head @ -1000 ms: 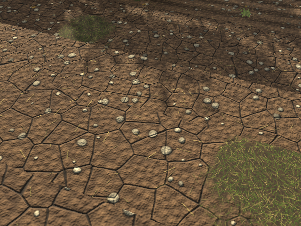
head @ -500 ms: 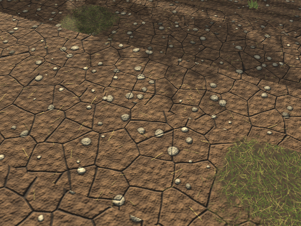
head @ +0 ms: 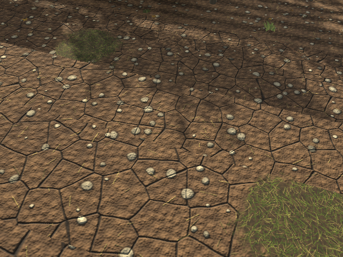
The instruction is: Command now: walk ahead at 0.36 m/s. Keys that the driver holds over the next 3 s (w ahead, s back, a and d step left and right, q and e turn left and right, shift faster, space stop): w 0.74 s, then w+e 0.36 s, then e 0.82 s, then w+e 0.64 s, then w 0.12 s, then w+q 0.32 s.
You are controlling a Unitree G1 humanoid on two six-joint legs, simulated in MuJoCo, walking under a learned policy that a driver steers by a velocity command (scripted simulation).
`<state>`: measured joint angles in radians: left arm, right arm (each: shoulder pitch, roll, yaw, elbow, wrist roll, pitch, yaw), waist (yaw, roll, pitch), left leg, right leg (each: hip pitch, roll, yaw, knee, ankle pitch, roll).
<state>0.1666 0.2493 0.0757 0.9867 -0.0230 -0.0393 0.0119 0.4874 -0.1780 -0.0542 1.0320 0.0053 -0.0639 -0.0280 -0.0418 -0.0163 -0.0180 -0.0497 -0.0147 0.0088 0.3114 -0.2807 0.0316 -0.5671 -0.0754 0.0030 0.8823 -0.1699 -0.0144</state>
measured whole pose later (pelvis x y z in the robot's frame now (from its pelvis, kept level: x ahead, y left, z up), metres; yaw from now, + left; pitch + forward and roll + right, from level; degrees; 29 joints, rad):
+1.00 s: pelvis +0.58 +0.04 -0.19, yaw -6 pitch +2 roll -4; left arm 0.59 0.25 0.06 1.01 -0.03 -0.05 0.03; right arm -0.03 -0.26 -0.04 0.82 -0.01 -0.14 0.09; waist 0.13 0.05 0.05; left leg -0.47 0.10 -0.02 0.50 -0.01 -0.01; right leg 0.01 -0.04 0.17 1.43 -0.85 0.05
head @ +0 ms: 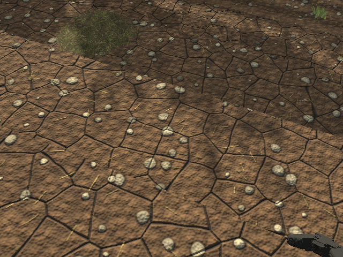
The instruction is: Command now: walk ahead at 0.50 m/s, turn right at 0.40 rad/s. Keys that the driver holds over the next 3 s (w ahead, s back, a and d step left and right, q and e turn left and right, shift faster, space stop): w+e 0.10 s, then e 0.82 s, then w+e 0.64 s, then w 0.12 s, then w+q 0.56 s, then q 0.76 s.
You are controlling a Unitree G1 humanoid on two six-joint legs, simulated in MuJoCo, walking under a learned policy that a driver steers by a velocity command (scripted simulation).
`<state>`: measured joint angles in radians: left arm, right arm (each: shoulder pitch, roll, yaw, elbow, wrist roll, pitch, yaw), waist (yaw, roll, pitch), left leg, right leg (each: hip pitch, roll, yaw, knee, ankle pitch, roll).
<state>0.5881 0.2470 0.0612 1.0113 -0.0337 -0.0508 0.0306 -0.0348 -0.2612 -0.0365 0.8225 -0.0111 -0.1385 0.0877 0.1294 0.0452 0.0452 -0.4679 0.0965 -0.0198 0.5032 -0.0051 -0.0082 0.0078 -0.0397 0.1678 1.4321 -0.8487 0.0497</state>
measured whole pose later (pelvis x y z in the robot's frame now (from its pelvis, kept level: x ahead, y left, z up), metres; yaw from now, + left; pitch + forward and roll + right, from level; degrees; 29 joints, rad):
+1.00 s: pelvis +0.29 +0.03 +0.00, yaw -34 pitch +2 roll +0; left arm 0.23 0.31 0.08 0.58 -0.02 0.07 0.04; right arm 0.16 -0.29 -0.08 0.81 -0.02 -0.01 0.00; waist 0.01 -0.04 0.02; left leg -0.30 -0.03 -0.07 0.51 -0.23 0.00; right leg -0.45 0.18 0.24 0.68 -0.36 -0.03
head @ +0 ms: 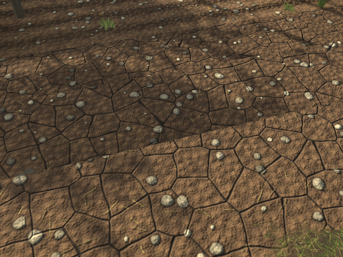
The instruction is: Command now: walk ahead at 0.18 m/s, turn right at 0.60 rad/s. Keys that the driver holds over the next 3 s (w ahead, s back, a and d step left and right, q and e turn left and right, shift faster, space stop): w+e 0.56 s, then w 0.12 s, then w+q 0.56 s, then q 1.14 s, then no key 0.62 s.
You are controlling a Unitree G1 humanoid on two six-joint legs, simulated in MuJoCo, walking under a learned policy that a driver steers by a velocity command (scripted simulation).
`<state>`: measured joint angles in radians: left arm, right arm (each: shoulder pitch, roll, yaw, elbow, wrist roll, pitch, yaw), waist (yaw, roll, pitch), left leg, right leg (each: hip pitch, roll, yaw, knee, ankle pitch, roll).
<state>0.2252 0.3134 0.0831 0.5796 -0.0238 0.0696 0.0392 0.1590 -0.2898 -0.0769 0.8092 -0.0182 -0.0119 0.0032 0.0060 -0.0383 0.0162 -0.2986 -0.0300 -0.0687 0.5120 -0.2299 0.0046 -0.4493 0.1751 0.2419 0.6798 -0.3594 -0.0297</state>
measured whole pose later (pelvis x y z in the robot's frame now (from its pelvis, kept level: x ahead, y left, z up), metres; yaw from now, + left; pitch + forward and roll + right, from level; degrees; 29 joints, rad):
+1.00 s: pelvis +0.37 -0.16 -0.04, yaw -19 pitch +2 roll -1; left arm 0.41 0.30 0.05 0.73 0.01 -0.08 0.04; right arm 0.19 -0.32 -0.07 0.72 0.00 -0.04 0.08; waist 0.02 0.04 -0.04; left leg -0.68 -0.03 -0.19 0.75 0.32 0.05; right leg -0.13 0.05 -0.06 0.74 -0.64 -0.05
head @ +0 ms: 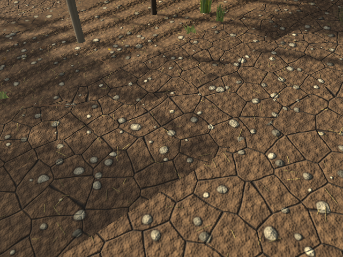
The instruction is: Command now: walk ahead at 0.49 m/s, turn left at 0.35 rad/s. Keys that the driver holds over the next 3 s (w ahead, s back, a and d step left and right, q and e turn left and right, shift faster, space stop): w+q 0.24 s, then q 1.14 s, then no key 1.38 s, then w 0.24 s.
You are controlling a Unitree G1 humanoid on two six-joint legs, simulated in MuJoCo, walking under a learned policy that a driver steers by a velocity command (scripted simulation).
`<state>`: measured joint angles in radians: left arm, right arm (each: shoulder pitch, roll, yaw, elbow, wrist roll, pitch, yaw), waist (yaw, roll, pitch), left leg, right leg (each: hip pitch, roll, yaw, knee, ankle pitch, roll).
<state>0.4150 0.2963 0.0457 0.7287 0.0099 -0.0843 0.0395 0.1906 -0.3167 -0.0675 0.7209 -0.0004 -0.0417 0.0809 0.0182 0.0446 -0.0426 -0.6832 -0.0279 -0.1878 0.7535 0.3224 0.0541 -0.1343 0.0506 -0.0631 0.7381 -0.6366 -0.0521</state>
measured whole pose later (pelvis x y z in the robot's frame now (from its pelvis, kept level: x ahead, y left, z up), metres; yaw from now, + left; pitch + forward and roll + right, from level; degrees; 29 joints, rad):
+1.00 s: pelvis +0.42 +0.13 -0.15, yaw +37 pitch +2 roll -2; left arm 0.11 0.30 0.09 0.71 0.00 0.03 0.04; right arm 0.26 -0.28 -0.06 0.64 -0.02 0.07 -0.01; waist -0.01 -0.04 0.04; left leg -0.35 -0.04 -0.04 0.60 -0.28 0.06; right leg -0.54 -0.02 0.02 0.97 -0.45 0.04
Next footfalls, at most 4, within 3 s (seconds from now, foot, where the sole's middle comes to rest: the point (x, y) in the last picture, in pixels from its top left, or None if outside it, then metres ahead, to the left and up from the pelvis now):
0.20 left None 0.30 0.18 -0.91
0.54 right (177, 256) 0.60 0.05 -0.91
0.90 left None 0.42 0.24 -0.91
1.42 right None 0.58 0.08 -0.91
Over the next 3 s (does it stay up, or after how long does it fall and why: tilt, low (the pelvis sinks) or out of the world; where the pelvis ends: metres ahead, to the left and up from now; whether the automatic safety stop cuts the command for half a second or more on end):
stays up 0.48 0.15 -0.15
